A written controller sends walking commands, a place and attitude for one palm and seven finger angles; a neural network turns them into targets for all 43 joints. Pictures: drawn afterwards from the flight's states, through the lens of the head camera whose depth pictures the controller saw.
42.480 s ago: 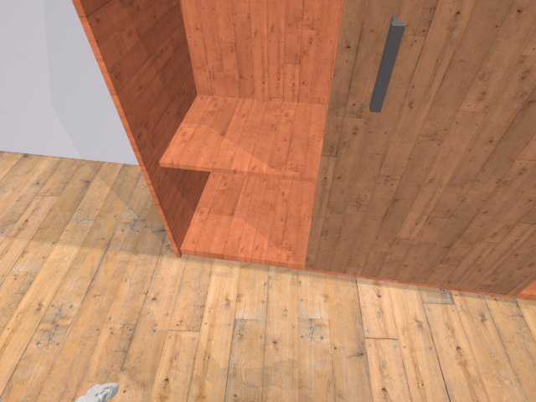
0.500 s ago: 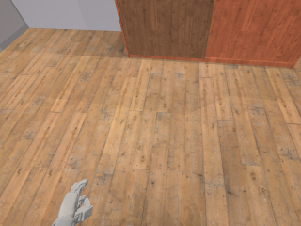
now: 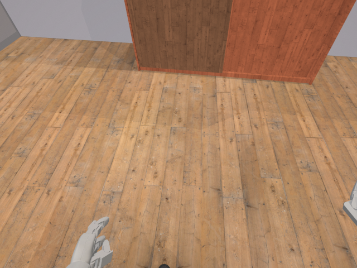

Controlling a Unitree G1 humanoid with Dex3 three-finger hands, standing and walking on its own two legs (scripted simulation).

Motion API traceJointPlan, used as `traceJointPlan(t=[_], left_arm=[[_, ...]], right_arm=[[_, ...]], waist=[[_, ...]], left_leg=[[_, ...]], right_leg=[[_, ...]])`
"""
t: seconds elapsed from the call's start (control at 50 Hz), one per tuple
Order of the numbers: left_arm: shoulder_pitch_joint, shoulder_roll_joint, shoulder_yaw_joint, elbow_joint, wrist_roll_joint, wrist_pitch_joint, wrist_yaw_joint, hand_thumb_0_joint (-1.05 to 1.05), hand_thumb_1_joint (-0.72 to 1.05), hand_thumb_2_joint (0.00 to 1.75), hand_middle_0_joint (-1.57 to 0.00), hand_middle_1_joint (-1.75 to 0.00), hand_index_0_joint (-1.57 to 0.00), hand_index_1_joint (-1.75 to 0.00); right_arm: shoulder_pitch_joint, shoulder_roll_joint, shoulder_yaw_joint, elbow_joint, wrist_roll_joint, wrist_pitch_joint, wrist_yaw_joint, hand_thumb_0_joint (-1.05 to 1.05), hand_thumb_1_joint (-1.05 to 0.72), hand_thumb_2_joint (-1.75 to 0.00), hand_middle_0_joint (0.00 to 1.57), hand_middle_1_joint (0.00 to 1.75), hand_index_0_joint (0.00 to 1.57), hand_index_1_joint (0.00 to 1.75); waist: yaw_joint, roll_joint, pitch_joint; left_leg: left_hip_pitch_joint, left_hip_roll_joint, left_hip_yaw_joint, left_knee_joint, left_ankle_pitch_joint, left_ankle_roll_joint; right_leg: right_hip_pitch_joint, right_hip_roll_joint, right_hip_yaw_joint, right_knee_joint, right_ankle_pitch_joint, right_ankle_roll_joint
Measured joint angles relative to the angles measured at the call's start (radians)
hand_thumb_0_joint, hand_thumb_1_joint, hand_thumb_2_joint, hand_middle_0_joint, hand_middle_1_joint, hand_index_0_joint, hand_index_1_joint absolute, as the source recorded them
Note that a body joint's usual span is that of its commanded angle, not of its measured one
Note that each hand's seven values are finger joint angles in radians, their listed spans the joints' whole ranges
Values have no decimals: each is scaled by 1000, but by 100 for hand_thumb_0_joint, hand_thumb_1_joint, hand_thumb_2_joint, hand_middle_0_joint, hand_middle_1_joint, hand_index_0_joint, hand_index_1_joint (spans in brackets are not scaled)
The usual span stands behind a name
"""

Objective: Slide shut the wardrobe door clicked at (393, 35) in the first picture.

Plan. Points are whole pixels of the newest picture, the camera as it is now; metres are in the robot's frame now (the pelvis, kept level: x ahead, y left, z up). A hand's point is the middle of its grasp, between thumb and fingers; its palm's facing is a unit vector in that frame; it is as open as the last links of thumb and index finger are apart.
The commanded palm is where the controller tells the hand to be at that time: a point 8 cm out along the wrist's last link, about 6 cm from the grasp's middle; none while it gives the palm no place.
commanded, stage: stop stepping back and stand still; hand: right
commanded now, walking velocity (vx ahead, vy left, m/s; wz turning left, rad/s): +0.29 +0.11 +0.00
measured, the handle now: out of the picture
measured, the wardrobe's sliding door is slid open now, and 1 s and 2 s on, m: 0.00 0.00 0.00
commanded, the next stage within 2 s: let the arm hang, fingers relaxed in 1.20 s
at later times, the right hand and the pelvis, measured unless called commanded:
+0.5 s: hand out of the picture +0.16 -0.25 +0.15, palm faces +0.33 +0.87 -0.36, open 7.4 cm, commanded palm +0.11 -0.30 +0.18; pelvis -0.04 -0.02 +0.00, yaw +1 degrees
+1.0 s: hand out of the picture +0.22 -0.28 +0.16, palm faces +0.38 +0.82 -0.43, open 7.4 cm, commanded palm +0.17 -0.32 +0.18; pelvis +0.03 -0.04 +0.00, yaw +0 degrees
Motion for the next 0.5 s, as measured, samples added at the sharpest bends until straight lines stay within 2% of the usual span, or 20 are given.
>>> traceJointPlan(t=[0.04, 0.06, 0.1, 0.14, 0.18, 0.24, 0.3, 0.32, 0.36, 0.44, 0.5], left_arm=[[7, -7, 6, -1, -10, 9, -3, 1, 90, 90, -20, -30, -20, -30], [22, -10, 9, -7, -12, 4, -6, 1, 90, 90, -20, -30, -20, -30], [60, -20, 24, -17, -10, -18, -14, 1, 90, 90, -20, -30, -20, -30], [87, -26, 33, -12, -12, -44, -24, 1, 90, 90, -20, -30, -20, -30], [98, -26, 30, 1, -13, -54, -31, 1, 90, 90, -20, -30, -20, -30], [94, -25, 20, 9, -16, -44, -32, 1, 90, 90, -20, -30, -20, -30], [76, -30, 11, 5, -16, -28, -31, 1, 90, 90, -20, -30, -20, -30], [65, -28, 10, 6, -17, -22, -30, 1, 90, 90, -20, -30, -20, -30], [41, -21, 12, 6, -19, -6, -32, 1, 90, 90, -20, -30, -20, -30], [23, -19, 15, 24, -31, 21, -37, 1, 90, 90, -20, -30, -20, -30], [27, -16, 8, 16, -24, 35, -31, 1, 90, 90, -20, -30, -20, -30]], right_arm=[[-6, -5, 8, 10, -6, 4, 6, 2, -89, -89, 22, 30, 21, 31], [3, -9, 6, 11, -10, 8, 9, 2, -89, -89, 22, 30, 21, 31], [21, -14, -4, 9, -21, 11, 11, 2, -89, -89, 22, 30, 21, 31], [26, -19, -17, -4, -23, 0, 9, 2, -89, -89, 22, 30, 21, 31], [27, -24, -31, -18, -23, -18, 6, 2, -89, -89, 22, 30, 21, 31], [22, -29, -46, 4, -23, -31, 6, 2, -89, -89, 21, 30, 21, 31], [3, -31, -47, 64, -24, -16, 10, 1, -90, -90, 21, 30, 21, 30], [-12, -22, -39, 88, -25, -6, 12, 1, -90, -90, 21, 30, 21, 30], [-38, -7, -14, 115, -25, 19, 13, 1, -90, -90, 21, 30, 21, 30], [-37, 16, 46, 65, -13, 46, 8, 2, -90, -89, 21, 30, 21, 30], [28, 2, 48, -35, -14, 41, -6, 2, -89, -89, 22, 30, 21, 31]], waist=[[-12, 40, 27], [-11, 45, 21], [7, 31, -6], [17, 7, -28], [10, -13, -46], [-4, -40, -64], [-13, -44, -69], [-18, -56, -63], [-13, -83, -38], [-10, -60, 2], [-3, -21, 6]], left_leg=[[-6, 9, -43, 83, -133, -24], [-23, 5, -49, 171, -213, -35], [-60, -13, -50, 388, -294, -41], [-56, -24, -28, 487, -327, -35], [-16, -25, 8, 442, -356, -27], [74, -27, 44, 266, -377, -16], [166, -24, 40, 114, -370, 1], [168, -31, 36, 90, -321, 10], [151, -45, 42, 101, -224, 29], [152, -40, 47, 136, -251, 35], [163, -31, 35, 134, -261, 26]], right_leg=[[39, 24, -23, -23, 43, -13], [50, 25, -27, -33, 51, -17], [59, 17, -11, -53, 66, -24], [54, 3, 11, -60, 78, -26], [41, -11, 18, -57, 84, -25], [2, -22, 14, -23, 74, -24], [-55, -10, -6, 46, 44, -22], [-78, -14, -10, 81, 29, -20], [-123, -30, -7, 171, -21, -23], [-231, -30, -6, 413, -86, -6], [-237, -47, -28, 359, -55, -3]])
